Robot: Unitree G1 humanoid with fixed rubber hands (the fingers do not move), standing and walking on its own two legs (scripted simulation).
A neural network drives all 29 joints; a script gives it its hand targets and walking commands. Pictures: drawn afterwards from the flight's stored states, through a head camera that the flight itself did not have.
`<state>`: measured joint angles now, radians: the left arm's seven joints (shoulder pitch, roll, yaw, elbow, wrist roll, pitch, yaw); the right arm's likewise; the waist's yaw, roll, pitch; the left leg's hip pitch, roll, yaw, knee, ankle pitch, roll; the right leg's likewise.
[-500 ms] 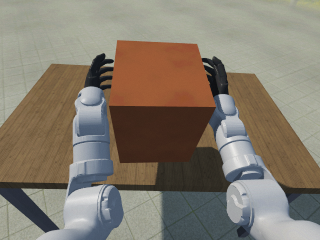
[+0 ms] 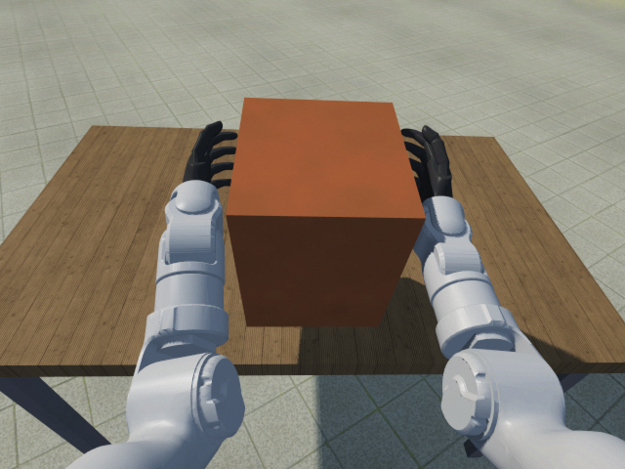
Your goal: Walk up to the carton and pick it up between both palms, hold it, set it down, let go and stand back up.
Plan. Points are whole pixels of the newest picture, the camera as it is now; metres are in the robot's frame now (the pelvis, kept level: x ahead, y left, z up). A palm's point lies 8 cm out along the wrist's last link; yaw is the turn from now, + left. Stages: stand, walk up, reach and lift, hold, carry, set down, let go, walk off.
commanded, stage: set down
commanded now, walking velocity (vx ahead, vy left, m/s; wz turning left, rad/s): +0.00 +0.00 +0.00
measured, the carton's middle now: (316, 220) +0.41 -0.04 +0.11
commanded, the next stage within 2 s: none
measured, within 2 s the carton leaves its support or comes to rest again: neither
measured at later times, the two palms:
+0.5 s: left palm (213, 194) +0.44 +0.10 +0.15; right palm (428, 199) +0.39 -0.19 +0.15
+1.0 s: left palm (223, 203) +0.45 +0.09 +0.12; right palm (428, 205) +0.40 -0.20 +0.13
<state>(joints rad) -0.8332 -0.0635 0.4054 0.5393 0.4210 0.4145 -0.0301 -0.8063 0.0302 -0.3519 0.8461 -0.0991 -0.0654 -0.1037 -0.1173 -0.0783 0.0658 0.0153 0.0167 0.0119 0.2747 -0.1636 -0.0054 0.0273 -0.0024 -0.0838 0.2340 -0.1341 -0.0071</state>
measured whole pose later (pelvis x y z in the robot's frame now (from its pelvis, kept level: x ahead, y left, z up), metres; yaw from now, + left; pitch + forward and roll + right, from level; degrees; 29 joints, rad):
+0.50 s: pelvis +0.02 +0.00 +0.00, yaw -1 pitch -3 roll -1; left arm -0.81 -0.05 0.39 0.65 0.38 0.32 0.00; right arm -0.79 0.04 -0.42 0.88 -0.16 -0.10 -0.08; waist -0.11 -0.06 0.02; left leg -0.05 0.02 0.03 0.29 -0.18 -0.01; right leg -0.04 0.00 -0.09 0.24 -0.14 -0.01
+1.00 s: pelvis +0.02 +0.00 +0.00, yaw -2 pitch +0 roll +0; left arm -0.84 -0.07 0.45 0.75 0.38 0.26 0.02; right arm -0.81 0.06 -0.52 0.87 -0.25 -0.07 -0.03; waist -0.10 -0.05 0.01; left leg -0.10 0.02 0.06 0.27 -0.18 0.00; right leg -0.11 -0.01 -0.09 0.25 -0.14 -0.01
